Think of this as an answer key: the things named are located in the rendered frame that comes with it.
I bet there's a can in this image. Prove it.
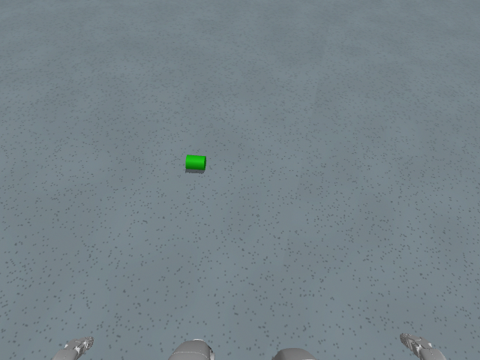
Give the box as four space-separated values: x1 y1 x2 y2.
185 155 206 170

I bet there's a left robot hand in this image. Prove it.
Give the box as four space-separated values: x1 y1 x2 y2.
52 337 94 360

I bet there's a right robot hand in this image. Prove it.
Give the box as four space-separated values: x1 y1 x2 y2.
400 333 447 360

